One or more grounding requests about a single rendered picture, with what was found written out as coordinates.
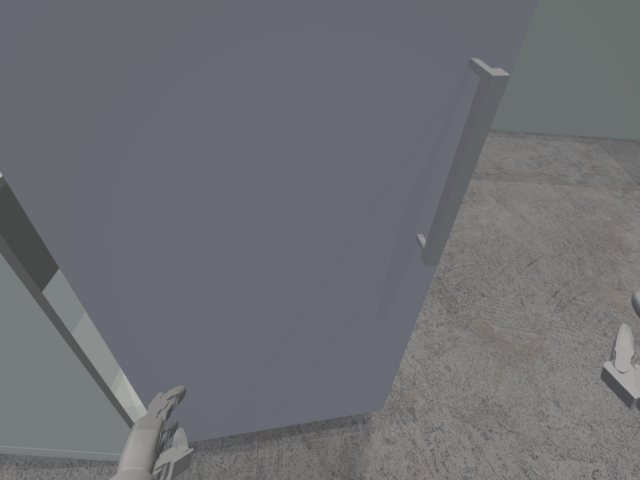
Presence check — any left robot hand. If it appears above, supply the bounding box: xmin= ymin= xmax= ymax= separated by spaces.
xmin=116 ymin=385 xmax=193 ymax=480

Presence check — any handle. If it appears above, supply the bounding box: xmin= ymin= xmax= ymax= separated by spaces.
xmin=416 ymin=58 xmax=510 ymax=267

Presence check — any right robot hand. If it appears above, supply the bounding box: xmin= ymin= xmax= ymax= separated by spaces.
xmin=601 ymin=291 xmax=640 ymax=411

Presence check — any fridge door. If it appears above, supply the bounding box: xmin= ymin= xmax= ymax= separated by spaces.
xmin=0 ymin=0 xmax=539 ymax=446

